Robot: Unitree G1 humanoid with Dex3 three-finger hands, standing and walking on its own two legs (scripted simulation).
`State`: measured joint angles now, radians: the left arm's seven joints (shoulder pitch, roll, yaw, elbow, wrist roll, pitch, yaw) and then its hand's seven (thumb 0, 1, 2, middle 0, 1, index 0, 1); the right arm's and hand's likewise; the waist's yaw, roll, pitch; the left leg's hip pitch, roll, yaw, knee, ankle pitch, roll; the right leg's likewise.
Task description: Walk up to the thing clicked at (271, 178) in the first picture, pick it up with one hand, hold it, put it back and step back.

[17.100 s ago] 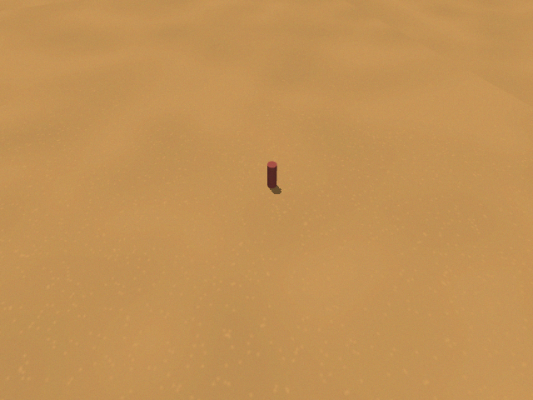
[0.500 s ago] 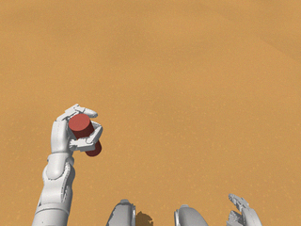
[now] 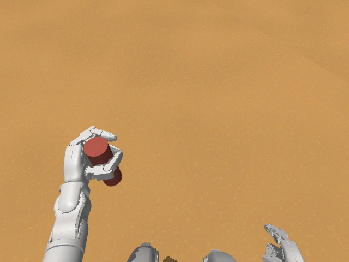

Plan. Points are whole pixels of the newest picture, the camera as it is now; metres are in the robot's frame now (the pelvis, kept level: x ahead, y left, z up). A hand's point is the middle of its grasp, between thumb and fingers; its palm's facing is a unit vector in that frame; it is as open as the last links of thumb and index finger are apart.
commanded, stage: hold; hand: left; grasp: from the side
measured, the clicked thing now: (105, 163) +0.33 +0.18 +0.02
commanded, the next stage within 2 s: none
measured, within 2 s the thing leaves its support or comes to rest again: neither
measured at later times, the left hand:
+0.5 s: hand (105, 150) +0.34 +0.17 +0.07, palm faces +0.09 -1.00 +0.00, open 6.7 cm
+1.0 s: hand (105, 150) +0.33 +0.17 +0.08, palm faces +0.10 -1.00 +0.00, open 6.7 cm
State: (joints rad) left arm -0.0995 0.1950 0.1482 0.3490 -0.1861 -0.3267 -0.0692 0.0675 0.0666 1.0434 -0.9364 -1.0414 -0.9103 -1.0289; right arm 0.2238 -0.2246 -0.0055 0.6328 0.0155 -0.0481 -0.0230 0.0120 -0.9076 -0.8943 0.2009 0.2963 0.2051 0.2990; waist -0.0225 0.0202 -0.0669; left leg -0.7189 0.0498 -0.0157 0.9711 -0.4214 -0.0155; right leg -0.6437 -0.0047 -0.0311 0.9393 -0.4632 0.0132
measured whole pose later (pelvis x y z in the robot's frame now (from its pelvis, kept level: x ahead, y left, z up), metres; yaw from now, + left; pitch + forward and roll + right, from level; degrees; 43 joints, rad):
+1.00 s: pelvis +0.01 +0.00 +0.02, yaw +0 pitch +6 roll -1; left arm -0.09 0.18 0.14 0.35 -0.18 -0.32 -0.06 0.07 0.07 1.04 -0.94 -1.04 -0.91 -1.03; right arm 0.23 -0.22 -0.01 0.65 0.01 -0.03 -0.02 0.01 -0.91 -0.90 0.20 0.30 0.20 0.30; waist -0.01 0.02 -0.04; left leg -0.55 0.05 -0.01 0.83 -0.38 -0.02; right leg -0.49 -0.01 -0.03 0.81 -0.42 0.01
